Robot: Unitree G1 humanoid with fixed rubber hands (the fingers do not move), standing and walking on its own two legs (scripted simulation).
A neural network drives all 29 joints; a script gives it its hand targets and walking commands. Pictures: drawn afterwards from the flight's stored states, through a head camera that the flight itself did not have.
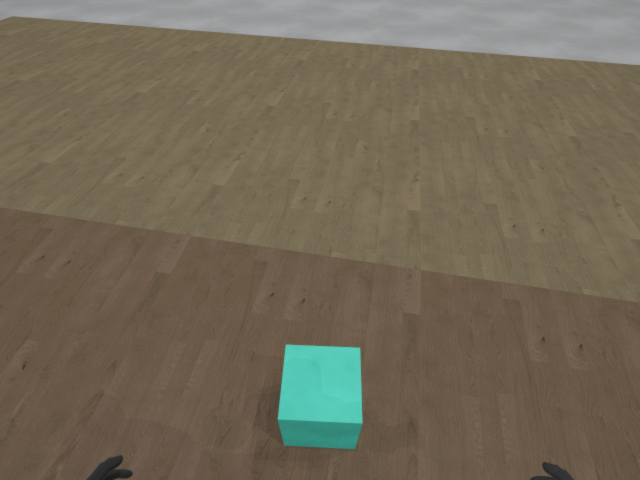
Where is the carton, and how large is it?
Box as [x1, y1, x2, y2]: [278, 345, 362, 448]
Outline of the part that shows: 286,345 278,412 278,422 284,445 354,448 362,423 359,348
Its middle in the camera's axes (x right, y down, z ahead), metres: +0.01 +0.46 +1.11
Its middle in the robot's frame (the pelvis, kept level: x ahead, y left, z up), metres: +0.45 +0.01 -0.66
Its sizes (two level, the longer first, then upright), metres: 0.210 0.200 0.250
